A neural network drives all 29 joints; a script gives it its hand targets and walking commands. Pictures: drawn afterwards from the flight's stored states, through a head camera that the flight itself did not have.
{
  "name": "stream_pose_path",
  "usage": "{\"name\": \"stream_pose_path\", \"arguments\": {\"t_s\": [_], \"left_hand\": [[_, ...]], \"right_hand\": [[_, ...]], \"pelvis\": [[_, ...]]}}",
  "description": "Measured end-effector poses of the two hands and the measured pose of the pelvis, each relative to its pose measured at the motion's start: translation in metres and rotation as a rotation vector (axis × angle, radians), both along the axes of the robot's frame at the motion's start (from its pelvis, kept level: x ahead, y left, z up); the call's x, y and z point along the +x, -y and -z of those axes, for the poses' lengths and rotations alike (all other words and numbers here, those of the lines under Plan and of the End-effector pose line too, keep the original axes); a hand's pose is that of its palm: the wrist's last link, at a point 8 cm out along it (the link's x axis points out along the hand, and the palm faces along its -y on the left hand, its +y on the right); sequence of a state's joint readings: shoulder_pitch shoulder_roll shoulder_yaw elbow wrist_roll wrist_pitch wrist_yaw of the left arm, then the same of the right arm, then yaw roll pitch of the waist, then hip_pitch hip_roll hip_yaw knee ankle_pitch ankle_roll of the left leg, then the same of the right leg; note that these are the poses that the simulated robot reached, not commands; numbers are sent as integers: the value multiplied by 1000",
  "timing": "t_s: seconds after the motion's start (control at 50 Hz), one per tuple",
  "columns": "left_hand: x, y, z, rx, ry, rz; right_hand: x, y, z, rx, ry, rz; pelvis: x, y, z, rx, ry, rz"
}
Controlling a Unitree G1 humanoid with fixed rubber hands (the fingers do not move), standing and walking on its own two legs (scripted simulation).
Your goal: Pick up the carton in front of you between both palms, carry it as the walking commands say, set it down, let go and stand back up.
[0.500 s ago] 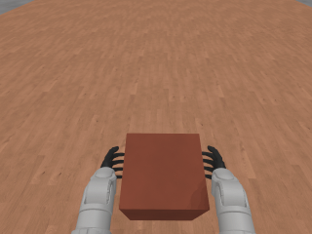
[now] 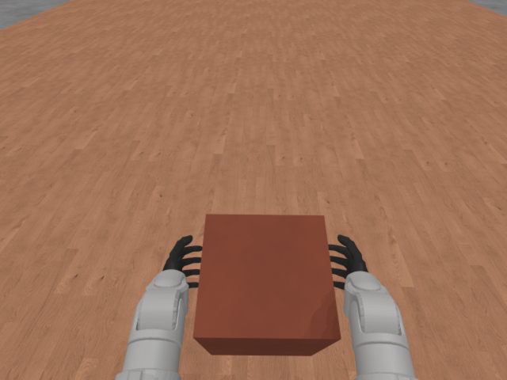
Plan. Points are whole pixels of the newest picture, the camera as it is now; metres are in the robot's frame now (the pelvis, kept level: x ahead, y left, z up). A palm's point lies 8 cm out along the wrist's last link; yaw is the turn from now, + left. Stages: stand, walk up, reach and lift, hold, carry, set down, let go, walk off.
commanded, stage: carry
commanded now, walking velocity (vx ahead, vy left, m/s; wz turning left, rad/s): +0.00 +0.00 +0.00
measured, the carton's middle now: (262, 291) +0.32 +0.00 -0.06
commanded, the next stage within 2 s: hold in 0.46 s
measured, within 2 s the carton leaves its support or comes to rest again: neither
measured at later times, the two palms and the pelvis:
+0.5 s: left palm (174, 286) +0.27 +0.14 +0.04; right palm (359, 287) +0.27 -0.15 +0.04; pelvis -0.01 +0.00 +0.00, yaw +0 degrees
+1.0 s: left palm (186, 277) +0.28 +0.13 +0.04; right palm (375, 298) +0.25 -0.17 +0.05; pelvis -0.03 +0.01 +0.00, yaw -7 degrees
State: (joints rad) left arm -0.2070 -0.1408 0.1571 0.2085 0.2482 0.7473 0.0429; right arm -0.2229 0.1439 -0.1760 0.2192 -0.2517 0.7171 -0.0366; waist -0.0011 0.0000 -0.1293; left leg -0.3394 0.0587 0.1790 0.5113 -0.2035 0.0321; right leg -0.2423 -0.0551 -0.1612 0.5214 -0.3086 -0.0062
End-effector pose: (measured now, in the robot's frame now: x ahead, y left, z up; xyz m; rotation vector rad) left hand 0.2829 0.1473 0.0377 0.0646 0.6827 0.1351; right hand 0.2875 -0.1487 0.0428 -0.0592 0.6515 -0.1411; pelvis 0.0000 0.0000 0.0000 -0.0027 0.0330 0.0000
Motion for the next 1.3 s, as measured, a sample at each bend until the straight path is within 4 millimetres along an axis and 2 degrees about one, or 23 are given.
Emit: {"name": "stream_pose_path", "arguments": {"t_s": [0.46,0.66,0.86,1.0,1.1,1.16,1.22,1.3], "left_hand": [[-10,2,0,0,4,0],[-22,11,-3,-22,3,39],[-16,21,-9,-26,14,95],[-1,22,-7,-49,7,79],[19,25,5,-51,-7,80],[32,28,20,-42,-23,96],[42,30,43,-27,-38,112],[52,27,86,-9,-45,121]], "right_hand": [[-11,3,0,0,1,2],[-29,13,-4,-13,-5,21],[-44,23,-9,6,4,88],[-36,21,-8,24,0,124],[-20,21,2,16,-14,161],[-10,23,16,3,-30,176],[-1,24,38,-8,-47,180],[8,21,80,-15,-56,174]], "pelvis": [[-11,2,0,-1,-3,2],[-19,3,-7,1,141,36],[-28,-4,-6,-5,179,91],[-31,-9,-1,-8,182,124],[-33,-11,5,-10,152,134],[-34,-13,10,-8,105,139],[-37,-13,16,-4,30,142],[-42,-14,25,2,-97,142]]}}
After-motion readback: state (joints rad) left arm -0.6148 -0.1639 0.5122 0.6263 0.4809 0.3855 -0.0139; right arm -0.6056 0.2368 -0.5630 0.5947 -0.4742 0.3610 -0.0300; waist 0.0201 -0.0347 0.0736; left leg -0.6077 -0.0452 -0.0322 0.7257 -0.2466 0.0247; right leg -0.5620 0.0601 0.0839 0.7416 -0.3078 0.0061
